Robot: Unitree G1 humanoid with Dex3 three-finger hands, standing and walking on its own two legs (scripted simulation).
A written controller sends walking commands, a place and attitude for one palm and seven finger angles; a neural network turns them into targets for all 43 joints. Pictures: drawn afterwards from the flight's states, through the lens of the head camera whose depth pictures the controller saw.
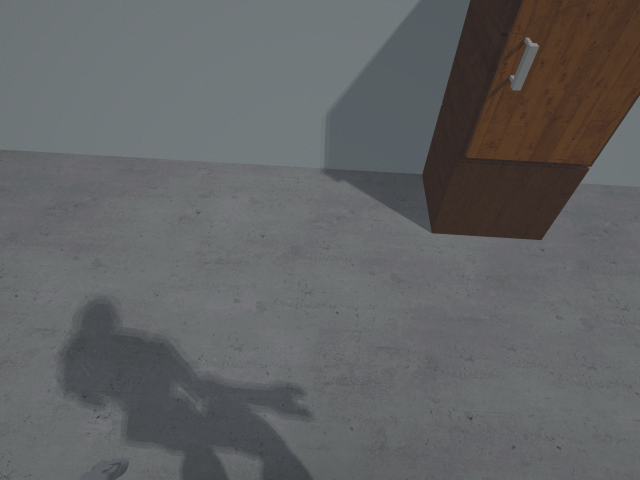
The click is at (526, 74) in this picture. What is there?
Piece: cupboard door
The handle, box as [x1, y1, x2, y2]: [509, 38, 538, 90]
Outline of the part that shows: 529,38 525,38 524,40 527,46 515,75 510,75 509,78 512,83 510,86 512,89 520,90 538,48 537,44 533,43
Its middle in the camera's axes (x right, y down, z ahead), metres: +0.56 -0.49 +1.08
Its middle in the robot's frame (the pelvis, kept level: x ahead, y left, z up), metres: +1.17 -0.50 +0.00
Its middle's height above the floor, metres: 0.77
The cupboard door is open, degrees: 0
